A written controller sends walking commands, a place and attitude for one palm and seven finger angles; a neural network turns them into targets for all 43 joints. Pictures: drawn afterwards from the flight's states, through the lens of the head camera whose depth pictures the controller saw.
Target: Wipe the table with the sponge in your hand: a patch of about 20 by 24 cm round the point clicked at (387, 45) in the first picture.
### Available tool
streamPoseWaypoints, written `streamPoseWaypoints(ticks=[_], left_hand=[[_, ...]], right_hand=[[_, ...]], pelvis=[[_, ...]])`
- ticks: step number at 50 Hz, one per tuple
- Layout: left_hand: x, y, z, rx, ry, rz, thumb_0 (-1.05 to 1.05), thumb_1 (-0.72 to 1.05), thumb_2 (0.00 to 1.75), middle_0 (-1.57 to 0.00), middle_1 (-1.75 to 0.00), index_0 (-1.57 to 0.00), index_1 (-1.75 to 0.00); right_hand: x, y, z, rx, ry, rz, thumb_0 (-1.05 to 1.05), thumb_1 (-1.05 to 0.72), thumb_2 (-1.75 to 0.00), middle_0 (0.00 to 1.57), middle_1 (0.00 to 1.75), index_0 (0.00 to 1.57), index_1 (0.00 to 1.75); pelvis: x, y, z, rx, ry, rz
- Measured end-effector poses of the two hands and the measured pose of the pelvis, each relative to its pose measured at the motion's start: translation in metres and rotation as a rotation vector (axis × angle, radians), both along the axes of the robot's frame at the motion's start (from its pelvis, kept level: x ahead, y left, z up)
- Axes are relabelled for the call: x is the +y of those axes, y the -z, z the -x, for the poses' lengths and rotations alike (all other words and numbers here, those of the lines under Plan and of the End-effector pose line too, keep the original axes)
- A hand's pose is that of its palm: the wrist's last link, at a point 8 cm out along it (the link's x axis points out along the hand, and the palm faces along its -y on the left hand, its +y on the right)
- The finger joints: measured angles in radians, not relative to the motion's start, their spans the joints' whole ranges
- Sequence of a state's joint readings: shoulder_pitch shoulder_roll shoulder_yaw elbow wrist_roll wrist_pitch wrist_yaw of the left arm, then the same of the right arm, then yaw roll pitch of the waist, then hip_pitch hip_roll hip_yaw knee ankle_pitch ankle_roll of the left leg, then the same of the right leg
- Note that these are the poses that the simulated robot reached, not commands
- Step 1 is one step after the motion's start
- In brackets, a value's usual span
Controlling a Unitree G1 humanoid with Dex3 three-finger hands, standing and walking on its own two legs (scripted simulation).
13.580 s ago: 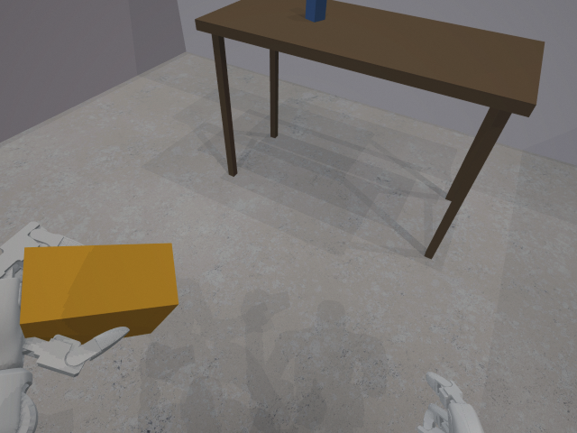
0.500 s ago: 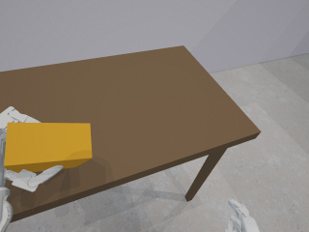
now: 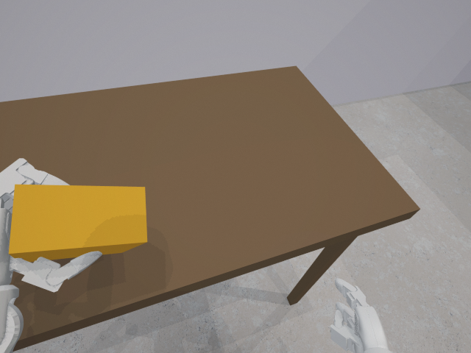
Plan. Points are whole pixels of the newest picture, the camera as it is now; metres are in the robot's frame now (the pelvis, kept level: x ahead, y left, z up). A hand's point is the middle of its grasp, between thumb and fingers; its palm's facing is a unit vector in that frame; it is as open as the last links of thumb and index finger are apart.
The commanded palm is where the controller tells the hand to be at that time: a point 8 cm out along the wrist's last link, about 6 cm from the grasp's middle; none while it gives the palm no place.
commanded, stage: shuffle to correct the standing spot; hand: left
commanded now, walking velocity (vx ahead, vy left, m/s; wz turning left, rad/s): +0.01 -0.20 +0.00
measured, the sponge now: (98, 225) +0.23 +0.21 +0.14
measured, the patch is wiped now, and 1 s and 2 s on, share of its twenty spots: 0.00 0.00 0.00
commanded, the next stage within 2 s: none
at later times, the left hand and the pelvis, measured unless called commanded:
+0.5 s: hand (117, 230) +0.22 +0.18 +0.16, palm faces +0.32 -0.86 -0.40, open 10.4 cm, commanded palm +0.16 +0.22 +0.17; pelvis +0.00 -0.06 +0.00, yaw -1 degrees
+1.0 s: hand (135, 230) +0.23 +0.16 +0.15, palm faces +0.31 -0.86 -0.41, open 10.4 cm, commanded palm +0.16 +0.20 +0.17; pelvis +0.00 -0.08 -0.01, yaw +0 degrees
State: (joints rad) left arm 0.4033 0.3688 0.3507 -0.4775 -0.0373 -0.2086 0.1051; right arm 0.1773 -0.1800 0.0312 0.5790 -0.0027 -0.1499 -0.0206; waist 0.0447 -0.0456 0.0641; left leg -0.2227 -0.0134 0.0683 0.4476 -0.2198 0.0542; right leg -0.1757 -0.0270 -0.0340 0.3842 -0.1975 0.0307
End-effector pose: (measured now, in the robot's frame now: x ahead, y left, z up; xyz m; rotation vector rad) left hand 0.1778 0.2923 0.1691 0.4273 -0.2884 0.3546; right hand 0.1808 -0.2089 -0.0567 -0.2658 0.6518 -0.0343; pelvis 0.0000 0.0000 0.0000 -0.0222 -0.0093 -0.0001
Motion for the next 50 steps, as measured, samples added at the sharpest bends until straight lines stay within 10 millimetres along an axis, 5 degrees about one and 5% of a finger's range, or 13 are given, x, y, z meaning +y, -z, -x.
streamPoseWaypoints(ticks=[12, 33, 50], left_hand=[[-0.024, -0.004, -0.009, 0.006, 0.032, -0.018, -0.01, -0.53, 1.01, -0.67, -1.35, -0.71, -1.34], [-0.090, -0.004, -0.011, 0.059, 0.071, -0.027, -0.01, -0.53, 1.02, -0.67, -1.35, -0.71, -1.34], [-0.090, -0.002, -0.012, 0.072, 0.067, -0.039, -0.01, -0.53, 1.02, -0.67, -1.35, -0.71, -1.34]], right_hand=[[-0.014, 0.008, 0.012, 0.037, 0.019, -0.043, 0.01, -0.90, -0.90, 0.21, 0.30, 0.20, 0.30], [-0.116, 0.015, 0.025, 0.046, 0.153, 0.031, 0.01, -0.90, -0.90, 0.20, 0.30, 0.20, 0.30], [-0.101, 0.023, 0.019, 0.081, 0.115, 0.000, 0.01, -0.90, -0.90, 0.20, 0.30, 0.20, 0.30]], pelvis=[[-0.019, 0.001, 0.003, 0.003, 0.006, -0.006], [-0.075, 0.008, -0.001, 0.020, 0.012, -0.004], [-0.079, 0.010, -0.004, 0.018, 0.003, -0.003]])
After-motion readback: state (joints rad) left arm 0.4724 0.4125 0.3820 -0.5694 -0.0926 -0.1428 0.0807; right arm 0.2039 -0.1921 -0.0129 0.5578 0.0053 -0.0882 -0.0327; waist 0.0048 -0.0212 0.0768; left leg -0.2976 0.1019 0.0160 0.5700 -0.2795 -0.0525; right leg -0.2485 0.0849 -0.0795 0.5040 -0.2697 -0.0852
